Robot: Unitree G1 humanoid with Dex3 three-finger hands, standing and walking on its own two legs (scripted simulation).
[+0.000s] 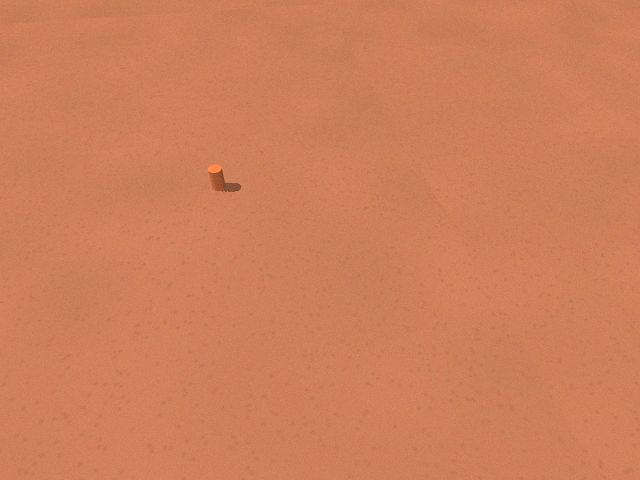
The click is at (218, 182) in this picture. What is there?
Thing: squat round
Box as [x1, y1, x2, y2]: [208, 164, 225, 190]
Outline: 214,164 208,167 212,187 215,190 221,190 225,186 221,167 217,164
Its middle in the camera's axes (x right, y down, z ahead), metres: -0.48 -0.28 +1.81
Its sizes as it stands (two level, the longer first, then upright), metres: 0.061 0.061 0.109
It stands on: the floor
